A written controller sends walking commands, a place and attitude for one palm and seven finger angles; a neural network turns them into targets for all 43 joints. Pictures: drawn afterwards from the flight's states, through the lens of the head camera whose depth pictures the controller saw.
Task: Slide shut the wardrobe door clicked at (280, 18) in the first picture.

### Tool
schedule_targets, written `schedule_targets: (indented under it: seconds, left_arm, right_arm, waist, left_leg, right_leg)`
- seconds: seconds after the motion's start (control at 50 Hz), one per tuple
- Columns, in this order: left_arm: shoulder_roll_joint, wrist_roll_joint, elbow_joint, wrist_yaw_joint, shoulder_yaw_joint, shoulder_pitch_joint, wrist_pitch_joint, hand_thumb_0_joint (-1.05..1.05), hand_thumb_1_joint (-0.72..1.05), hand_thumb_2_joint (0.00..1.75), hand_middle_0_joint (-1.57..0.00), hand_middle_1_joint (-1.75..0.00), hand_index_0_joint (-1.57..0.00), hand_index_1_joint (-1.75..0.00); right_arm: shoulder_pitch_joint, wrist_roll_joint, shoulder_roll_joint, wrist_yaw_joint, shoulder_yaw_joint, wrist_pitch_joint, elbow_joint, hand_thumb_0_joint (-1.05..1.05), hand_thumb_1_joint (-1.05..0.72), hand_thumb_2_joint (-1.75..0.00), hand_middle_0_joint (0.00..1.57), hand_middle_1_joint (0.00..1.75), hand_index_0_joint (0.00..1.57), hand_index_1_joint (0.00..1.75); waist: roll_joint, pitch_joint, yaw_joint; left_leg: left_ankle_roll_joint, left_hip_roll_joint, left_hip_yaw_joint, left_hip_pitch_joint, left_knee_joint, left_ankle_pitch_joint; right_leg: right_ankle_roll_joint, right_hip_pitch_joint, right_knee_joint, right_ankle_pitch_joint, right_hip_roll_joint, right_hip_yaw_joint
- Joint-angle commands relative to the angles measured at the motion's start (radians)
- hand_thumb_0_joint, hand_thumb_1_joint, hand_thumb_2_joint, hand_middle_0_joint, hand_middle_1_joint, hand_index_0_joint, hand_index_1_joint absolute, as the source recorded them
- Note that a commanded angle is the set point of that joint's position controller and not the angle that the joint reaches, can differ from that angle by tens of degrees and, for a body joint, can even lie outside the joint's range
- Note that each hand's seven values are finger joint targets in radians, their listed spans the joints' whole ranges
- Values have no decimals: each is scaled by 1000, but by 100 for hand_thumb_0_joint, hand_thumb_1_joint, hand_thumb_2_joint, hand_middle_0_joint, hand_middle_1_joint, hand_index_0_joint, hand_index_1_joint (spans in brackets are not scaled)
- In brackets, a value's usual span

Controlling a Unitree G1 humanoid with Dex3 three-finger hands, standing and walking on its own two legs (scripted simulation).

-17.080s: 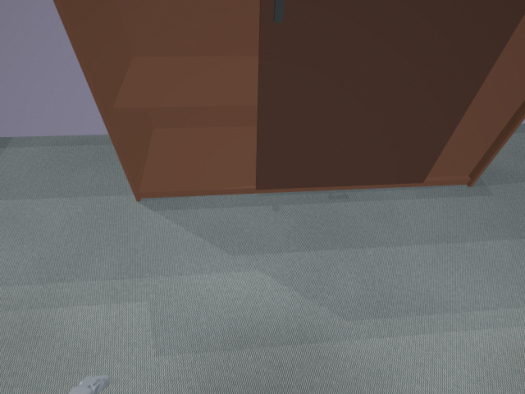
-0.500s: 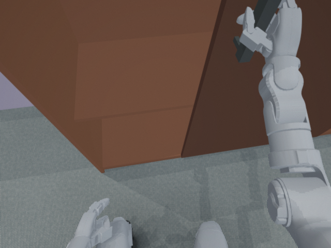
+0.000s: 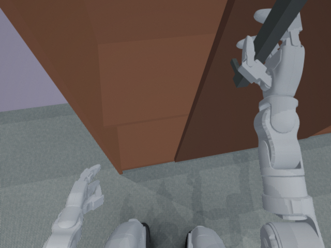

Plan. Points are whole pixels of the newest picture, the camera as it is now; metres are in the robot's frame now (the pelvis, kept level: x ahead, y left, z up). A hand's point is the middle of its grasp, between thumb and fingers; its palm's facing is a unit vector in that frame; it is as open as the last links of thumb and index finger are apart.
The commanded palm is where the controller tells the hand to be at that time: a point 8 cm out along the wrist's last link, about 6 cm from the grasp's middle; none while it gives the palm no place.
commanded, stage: step sideways, sliding the door along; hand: right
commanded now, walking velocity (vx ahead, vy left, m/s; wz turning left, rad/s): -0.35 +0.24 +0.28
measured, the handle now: (259, 33) +0.46 -0.16 +0.21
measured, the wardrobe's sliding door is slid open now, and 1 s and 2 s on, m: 0.31 0.00 0.00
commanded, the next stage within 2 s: stop walking and hold the door there in 1.24 s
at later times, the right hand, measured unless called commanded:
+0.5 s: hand (117, 78) +0.37 +0.08 +0.19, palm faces -0.11 +0.99 -0.08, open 6.5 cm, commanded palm +0.36 +0.05 +0.19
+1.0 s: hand (55, 83) +0.36 +0.17 +0.20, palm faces +0.10 +0.99 -0.08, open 6.3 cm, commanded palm +0.32 +0.19 +0.20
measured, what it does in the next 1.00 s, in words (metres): steps to the left: left foot, then right foot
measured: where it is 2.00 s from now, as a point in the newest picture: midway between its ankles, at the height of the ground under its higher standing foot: outside the picture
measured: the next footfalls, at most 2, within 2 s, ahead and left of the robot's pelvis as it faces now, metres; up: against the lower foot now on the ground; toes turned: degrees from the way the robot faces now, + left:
left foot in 0.20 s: +0.08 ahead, +0.20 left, +0.00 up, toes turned +4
right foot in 0.40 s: +0.02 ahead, -0.07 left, +0.00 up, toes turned -9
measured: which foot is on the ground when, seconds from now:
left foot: down 0.00-0.00, up 0.02-0.18, down 0.20-0.40, up 0.42-0.56, down 0.58-0.86, up 0.88-1.00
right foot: down 0.00-0.24, up 0.26-0.38, down 0.40-0.60, up 0.62-0.82, down 0.84-1.00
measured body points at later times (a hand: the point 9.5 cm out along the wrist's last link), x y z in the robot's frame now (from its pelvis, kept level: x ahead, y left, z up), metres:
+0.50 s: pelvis -0.02 +0.13 +0.00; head +0.10 +0.14 +0.43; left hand +0.19 +0.36 -0.11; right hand +0.37 +0.03 +0.19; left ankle +0.00 +0.23 -0.70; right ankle -0.02 -0.06 -0.73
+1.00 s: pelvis -0.10 +0.27 -0.01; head -0.04 +0.29 +0.43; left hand +0.01 +0.54 -0.13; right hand +0.34 +0.12 +0.20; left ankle -0.11 +0.38 -0.73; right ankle -0.04 +0.07 -0.73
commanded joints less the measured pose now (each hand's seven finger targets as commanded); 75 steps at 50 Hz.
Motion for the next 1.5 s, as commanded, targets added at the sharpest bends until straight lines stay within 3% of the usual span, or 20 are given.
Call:
schedule_targets:
  seconds: [0.0, 0.16, 0.24, 0.28, 0.34, 0.38, 0.42, 0.56, 0.6, 0.76, 0.86, 1.0, 1.06, 1.14, 1.2, 1.32, 1.34, 1.38, 1.44, 1.48]
  left_arm:
    - [107, 19, -181, -39, 61, -15, -21, 0, 90, 90, -20, -30, -20, -30]
    - [65, -15, -163, -26, 27, -45, -27, 0, 90, 90, -20, -30, -20, -30]
    - [17, 0, -147, 2, 34, -53, -27, 0, 90, 90, -20, -30, -20, -30]
    - [-7, 6, -124, 8, 4, -74, -56, 0, 90, 90, -20, -30, -20, -30]
    - [35, 12, -104, 12, 40, -75, -23, 0, 90, 90, -20, -30, -20, -30]
    - [85, 27, -124, -19, 71, -52, -10, 0, 90, 90, -20, -30, -20, -30]
    - [57, 48, -137, -29, 50, -65, 4, 0, 90, 90, -20, -30, -20, -30]
    - [33, -17, -140, -20, 26, -16, 24, 0, 90, 90, -20, -30, -20, -30]
    - [34, -6, -157, 6, 33, -70, 23, 0, 90, 90, -20, -30, -20, -30]
    - [25, 12, -127, 33, 18, -17, 37, 0, 90, 90, -20, -30, -20, -30]
    - [68, 21, -134, -2, 23, -32, 39, 0, 90, 90, -20, -30, -20, -30]
    - [96, -31, -115, 9, 5, 36, 48, 0, 90, 90, -20, -30, -20, -30]
    - [93, -15, -63, 24, 17, 48, 52, 0, 90, 90, -20, -30, -20, -30]
    - [81, -1, -29, 37, 3, 85, 37, 0, 90, 90, -20, -30, -20, -30]
    - [111, 2, -91, -7, 34, 63, 59, 0, 90, 90, -20, -30, -20, -30]
    - [139, -3, -111, -22, 33, 51, 75, 0, 90, 90, -20, -30, -20, -30]
    - [209, 12, -30, -4, 47, 109, 101, 0, 90, 90, -20, -30, -20, -30]
    - [161, -9, -93, -13, 26, 82, 88, 0, 90, 90, -20, -30, -20, -30]
    - [133, -10, -82, 17, 20, 82, 59, 0, 90, 90, -20, -30, -20, -30]
    - [117, -2, -49, 35, -17, 70, 33, 0, 90, 90, -20, -30, -20, -30]
  right_arm:
    - [-515, -31, 99, 106, 288, -199, -421, 0, -90, -90, 45, 140, 45, 140]
    - [-540, -77, 93, 107, 311, -213, -390, 0, -90, -90, 45, 140, 45, 140]
    - [-414, -57, 46, 92, 296, -191, -408, 0, -90, -90, 45, 140, 45, 140]
    - [-404, -30, 110, 79, 352, -196, -567, 0, -90, -90, 45, 140, 45, 140]
    - [-407, -21, 31, 55, 266, -208, -551, 0, -90, -90, 45, 140, 45, 140]
    - [-391, -28, 28, 80, 232, -217, -463, 0, -90, -90, 45, 140, 45, 140]
    - [-457, -61, 27, 82, 208, -231, -451, 0, -90, -90, 45, 140, 45, 140]
    - [-456, -76, -85, 91, 104, -206, -318, 0, -90, -90, 45, 140, 45, 140]
    - [-424, -51, -164, 71, 44, -172, -312, 0, -90, -90, 45, 140, 45, 140]
    - [-384, -26, -175, 29, 4, -173, -341, 0, -90, -90, 45, 140, 45, 140]
    - [-570, -17, -65, 86, 102, -148, -231, 0, -90, -90, 45, 140, 45, 140]
    - [-709, -6, 78, 87, 245, -73, -39, 0, -90, -90, 45, 140, 45, 140]
    - [-696, -4, -11, 73, 175, -55, 81, 0, -90, -90, 45, 140, 45, 140]
    - [-691, 18, -25, 47, 171, -85, -78, 0, -90, -90, 45, 140, 45, 140]
    - [-603, 37, 18, 84, 189, -89, -65, 0, -90, -90, 45, 140, 45, 140]
    - [-615, 12, -91, 77, 127, -77, -122, 0, -90, -90, 45, 140, 45, 140]
    - [-371, -47, -696, 34, -435, -69, 245, 0, -90, -90, 45, 140, 45, 140]
    - [-432, -61, -550, 84, -259, -96, 109, 0, -90, -90, 45, 140, 45, 140]
    - [-271, -52, -691, 63, -412, -63, 271, 0, -90, -90, 45, 140, 45, 140]
    - [-291, -48, -648, 44, -413, -81, 190, 0, -90, -90, 45, 140, 45, 140]
  waist:
    - [-181, -649, 93]
    - [-100, -593, 121]
    - [413, -602, 93]
    - [296, -643, 116]
    - [247, -733, 130]
    - [-27, -751, 108]
    - [-311, -615, 105]
    - [-22, -615, 114]
    - [419, -592, 89]
    - [200, -760, 93]
    - [-314, -582, 79]
    - [-80, -582, 111]
    - [315, -543, 95]
    - [51, -671, 137]
    - [-174, -608, 112]
    - [-267, -552, 114]
    - [-272, -560, 65]
    - [-134, -594, 52]
    - [335, -595, 46]
    - [154, -579, 61]
  left_leg:
    - [-37, 59, -175, -191, 346, -313]
    - [-43, 69, 4, 171, -105, 181]
    - [85, 316, -378, 328, -137, 1237]
    - [94, 301, -324, 472, -65, 1272]
    - [18, 228, -211, 326, 31, 942]
    - [-37, 104, -156, 19, 188, -5]
    - [-43, 83, -150, -67, 349, -315]
    - [-37, 90, -22, 250, -229, 357]
    - [128, 318, -381, 353, -196, 1138]
    - [46, 221, -257, 435, -103, 858]
    - [-44, 73, -166, 18, 253, -257]
    - [-40, 62, -11, 231, -235, 118]
    - [119, 260, -387, 294, -300, 460]
    - [51, 195, -161, 329, 34, 670]
    - [-38, 47, -140, -207, 356, -275]
    - [-32, 37, 6, 6, 78, -140]
    - [-48, 9, 29, 43, 7, -86]
    - [-32, 29, 18, 311, -276, 278]
    - [144, 336, -438, 452, -230, 864]
    - [162, 350, -377, 385, -228, 670]
  right_leg:
    - [-220, 647, -34, 1064, -417, 147]
    - [-39, 343, 217, 593, -224, -63]
    - [25, -50, 447, -517, 44, 24]
    - [14, -98, 229, -490, 35, 56]
    - [-2, 285, -126, 163, -104, 10]
    - [-138, 529, -117, 807, -383, 133]
    - [-200, 395, -94, 813, -442, 115]
    - [-42, 302, 287, 419, -196, -74]
    - [53, -63, 541, -478, 20, 11]
    - [5, 143, -47, -66, 22, -1]
    - [-249, 226, -154, 433, -413, 283]
    - [-77, 186, 152, 193, -155, 54]
    - [-12, -102, 437, -377, 65, 75]
    - [-44, 204, -147, 77, 8, 49]
    - [-263, 592, -80, 833, -399, 387]
    - [-115, 408, 11, 661, -259, 62]
    - [-89, 358, 34, 624, -227, 20]
    - [-41, 214, 338, 452, -94, -43]
    - [-1, -244, 781, -464, 101, 121]
    - [-8, -200, 670, -419, 77, 162]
